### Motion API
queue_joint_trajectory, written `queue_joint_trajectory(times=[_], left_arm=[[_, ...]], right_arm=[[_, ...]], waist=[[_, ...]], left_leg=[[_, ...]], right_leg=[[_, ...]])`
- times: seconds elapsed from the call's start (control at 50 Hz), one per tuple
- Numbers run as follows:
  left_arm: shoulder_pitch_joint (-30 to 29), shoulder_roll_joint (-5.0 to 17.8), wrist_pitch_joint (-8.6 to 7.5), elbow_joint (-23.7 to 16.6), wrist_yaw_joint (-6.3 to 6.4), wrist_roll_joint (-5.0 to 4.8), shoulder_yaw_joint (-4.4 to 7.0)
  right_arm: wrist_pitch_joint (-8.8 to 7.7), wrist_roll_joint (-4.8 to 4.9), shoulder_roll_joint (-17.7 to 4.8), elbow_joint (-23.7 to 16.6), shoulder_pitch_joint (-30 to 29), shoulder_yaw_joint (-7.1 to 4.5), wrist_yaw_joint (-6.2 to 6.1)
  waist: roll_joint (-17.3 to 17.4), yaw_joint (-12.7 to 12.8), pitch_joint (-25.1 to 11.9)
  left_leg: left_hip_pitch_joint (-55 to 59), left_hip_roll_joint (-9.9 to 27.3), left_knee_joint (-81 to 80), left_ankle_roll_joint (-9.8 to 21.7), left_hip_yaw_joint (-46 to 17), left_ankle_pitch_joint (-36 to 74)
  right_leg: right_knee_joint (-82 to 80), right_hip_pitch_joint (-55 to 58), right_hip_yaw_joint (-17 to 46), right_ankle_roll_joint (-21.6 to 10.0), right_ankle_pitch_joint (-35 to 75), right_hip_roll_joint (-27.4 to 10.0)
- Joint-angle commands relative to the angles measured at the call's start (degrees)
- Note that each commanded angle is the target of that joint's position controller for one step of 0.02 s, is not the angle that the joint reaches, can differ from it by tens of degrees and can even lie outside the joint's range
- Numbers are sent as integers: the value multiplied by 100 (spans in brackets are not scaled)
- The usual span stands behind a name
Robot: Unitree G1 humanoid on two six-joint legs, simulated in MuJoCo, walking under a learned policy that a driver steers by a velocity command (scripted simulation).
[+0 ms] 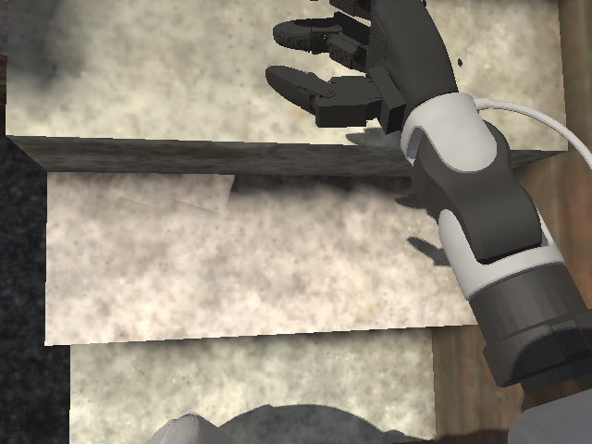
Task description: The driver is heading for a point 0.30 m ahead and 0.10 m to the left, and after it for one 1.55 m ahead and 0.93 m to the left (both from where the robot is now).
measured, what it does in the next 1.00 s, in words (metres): climbs, turning left: right foot, then left foot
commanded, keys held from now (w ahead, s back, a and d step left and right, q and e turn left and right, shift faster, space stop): q+shift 1.00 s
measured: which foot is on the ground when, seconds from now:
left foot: down 0.00-0.10, up 0.12-0.36, down 0.38-0.50, up 0.52-1.00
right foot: up 0.00-0.14, down 0.16-0.30, up 0.32-0.48, down 0.50-1.00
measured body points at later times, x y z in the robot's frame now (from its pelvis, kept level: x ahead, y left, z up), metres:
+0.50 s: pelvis +0.27 +0.02 +0.12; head +0.32 +0.03 +0.57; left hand +0.24 +0.32 +0.03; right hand +0.64 -0.03 +0.09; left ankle +0.03 +0.03 -0.59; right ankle +0.35 -0.05 -0.46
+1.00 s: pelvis +0.34 +0.11 +0.30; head +0.38 +0.09 +0.75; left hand +0.36 +0.43 +0.23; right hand +0.58 -0.02 +0.17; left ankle +0.23 +0.23 -0.40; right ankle +0.35 -0.04 -0.44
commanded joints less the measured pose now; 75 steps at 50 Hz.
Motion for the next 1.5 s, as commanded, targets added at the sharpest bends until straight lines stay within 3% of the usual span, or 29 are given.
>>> queue_joint_trajectory(times=[0.02,0.04,0.08,0.12,0.14,0.16,0.22,0.26,0.3,0.34,0.38,0.42,0.46,0.48,0.5,0.52,0.56,0.62,0.7,0.78,0.86,0.96,1.04,1.08,1.18,1.34,1.42,1.44,1.5], left_arm=[[2633,485,48,411,-663,-63,114],[2939,500,239,645,-658,168,125],[3189,130,169,775,-489,287,-19],[6181,-735,291,1616,-135,142,-240],[4579,-796,273,1843,-163,500,-276],[3807,-879,216,1455,-159,713,-300],[3177,-1137,168,1008,631,496,-643],[858,-1485,353,-229,830,106,-929],[-174,-491,186,-784,379,-310,-751],[-241,-98,176,-888,-44,-257,-65],[895,-930,262,-995,-398,-120,-78],[237,-1238,102,-1536,-335,-404,-227],[641,-1212,-23,-1493,-27,-307,-438],[1091,-260,-45,-1376,38,-186,-319],[2160,-494,-69,-1093,-103,-29,-345],[592,869,148,-1383,-12,399,-24],[-1996,843,251,-2468,130,183,-65],[-3302,-340,124,-2611,433,225,-456],[-2483,-103,-239,-2060,79,279,-466],[-2972,-8,79,-1855,-261,218,-540],[-3413,-29,250,-2029,-515,-76,-594],[-2611,58,468,-1870,-517,18,-551],[-2920,248,632,-2077,-642,-264,-412],[-3657,-613,447,-2783,-663,-296,-719],[-4431,-584,58,-3003,-782,-179,-674],[-4608,-1133,222,-3644,-784,-6,-1041],[-3726,-1899,381,-2893,-726,-140,-1356],[-3111,-835,525,-2496,-541,118,-1050],[-3935,-1200,602,-2114,-445,40,-1134]], right_arm=[[58,-1083,-1760,-640,99,-441,-610],[59,-953,-2048,-724,36,-520,-722],[-179,-1377,-2194,-645,704,-745,-494],[-641,-809,-1826,-1235,-971,-722,-344],[-836,-496,-1321,-949,30,-548,-337],[-967,-264,-699,-1365,-588,-361,-302],[-390,-10,103,-2010,-610,-185,58],[-21,40,43,-950,2381,-262,309],[294,-24,-711,-105,4265,-683,-192],[450,-101,-1248,619,5337,-850,-361],[159,-200,-1577,1051,4059,-771,-568],[-103,-307,-1937,1095,4023,-952,-599],[-76,-60,-2365,554,2519,-1035,-386],[2,10,-2827,-23,1854,-1104,-499],[-160,423,-3390,-383,1796,-1308,-687],[-326,858,-2243,-283,2099,-1054,-478],[-143,229,-2498,-37,4128,-1016,-248],[356,-202,-2836,-301,4000,-1097,-177],[528,-165,-2078,-140,4483,-862,-489],[514,0,-1437,12,5089,-540,-356],[238,-66,-1531,292,5550,-646,-518],[-18,131,-1315,193,5677,-712,-496],[-138,-175,-1660,610,7088,-904,-438],[-15,-412,-3402,397,7873,-1397,-484],[136,-367,-2298,316,6639,-1020,-646],[-1,-326,-2738,745,6994,-1162,-719],[170,-44,-2603,1141,7155,-1014,-548],[252,32,-1938,1042,7337,-854,-316],[474,-202,-2058,1509,7695,-841,46]], waist=[[3304,29,-4064],[2371,417,-3229],[2555,480,-2707],[1165,2208,-3378],[-847,792,-2962],[990,60,-2975],[1233,-745,-1679],[2352,-2209,-2140],[2466,-3158,-2737],[4343,-3821,-1446],[2037,-1209,-625],[3222,-1366,-2074],[3236,-646,-2668],[2226,-204,-2485],[2140,497,-3300],[-1416,-556,-4060],[387,-1816,-5289],[1941,-2301,-3230],[2282,-2471,-3053],[894,-3192,-2670],[703,-3315,-3102],[-171,-2878,-3396],[1585,-3648,-2712],[3697,-3937,-3327],[3059,-3267,-2830],[2178,-3168,-2886],[2592,-2810,-2830],[672,-3005,-3393],[-255,-3131,-3023]], left_leg=[[5094,229,-3211,-1522,778,10365],[4076,-50,-3372,-1501,809,10137],[3927,-385,-1658,-1799,1478,13151],[2353,-1116,3147,-1840,1523,10915],[406,-1503,5814,-1642,1040,1990],[-2061,-1285,6351,-1505,366,755],[-4323,-574,4471,-1722,-1616,-1389],[-687,257,131,-1090,-1050,1235],[3353,190,-1154,-872,-491,3560],[3674,952,-7039,52,-1057,8372],[3585,819,-6414,-934,1089,12120],[4937,1363,-3321,-305,936,15532],[3059,716,-3172,-379,1407,14082],[1783,192,-2488,-352,1374,13330],[840,-236,-793,-800,1232,12005],[-711,-1675,3973,-1447,905,2956],[193,-1058,6160,-1446,-1642,3869],[-1485,-366,5713,-1521,-1260,4007],[-2554,-387,5073,-1395,-945,4097],[-2434,149,2546,-1429,79,2637],[-1240,169,1140,-1174,442,3695],[-838,-120,-1144,-986,834,3054],[1366,-233,-4293,-654,148,5170],[3178,1963,-2723,718,-2695,11706],[1835,1133,-3232,234,-1837,8110],[2183,1062,-2972,-175,-1919,8514],[-337,799,-4215,-778,-1194,5576],[103,217,-3052,-1100,-1,6633],[1511,302,-753,-1250,490,4333]], right_leg=[[509,-814,-1483,377,-166,234],[-79,-81,-1771,497,-96,772],[-1146,390,-2991,827,-1180,1195],[-5564,3389,-1863,305,3760,-106],[-5921,4742,-1302,-84,6416,-175],[-4166,6271,-379,-474,8729,-717],[-2877,5670,1261,-668,10840,-2220],[-2829,2217,700,-275,9256,-1817],[-2176,-544,157,-52,9442,-1266],[4307,-1655,-944,522,-1396,716],[5259,-3078,-1313,-138,-2582,1285],[6083,-4547,-1174,63,-3198,692],[3762,-2687,-891,112,-2093,412],[210,-253,-1637,460,-371,606],[-2328,2906,-1223,197,3365,451],[-3463,2915,3466,-1348,9358,-1925],[-2375,1808,4824,-2152,6821,-2312],[-1466,988,3170,-1201,3524,-2145],[-1452,2074,1604,-680,4740,-2492],[-2798,2230,-444,-559,5536,-2112],[-3028,2626,-1512,-294,6472,-2049],[-2385,4248,-1756,-663,7293,-2230],[313,1954,-1902,-25,3389,-2007],[3437,-1461,-1239,542,-343,-598],[6358,-2346,-252,209,682,-417],[6262,-3168,-85,-176,-375,-406],[774,1383,-499,-481,-361,-143],[12,1119,1834,-920,865,-809],[-1681,-1328,2795,-1096,-1472,-873]])
Keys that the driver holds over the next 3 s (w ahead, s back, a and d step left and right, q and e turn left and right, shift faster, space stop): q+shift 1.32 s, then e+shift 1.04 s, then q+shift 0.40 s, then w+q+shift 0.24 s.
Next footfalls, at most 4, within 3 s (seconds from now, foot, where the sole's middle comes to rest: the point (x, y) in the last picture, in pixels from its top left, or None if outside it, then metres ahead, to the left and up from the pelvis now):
0.16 right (262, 430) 0.07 -0.04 -0.67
0.38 left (211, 423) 0.04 0.05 -0.65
0.50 right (386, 277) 0.39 -0.03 -0.48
1.04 left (186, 248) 0.26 0.25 -0.48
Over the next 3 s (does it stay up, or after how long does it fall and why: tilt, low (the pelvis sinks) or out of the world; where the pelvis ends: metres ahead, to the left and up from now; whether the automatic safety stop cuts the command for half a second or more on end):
stays up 0.39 0.19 0.44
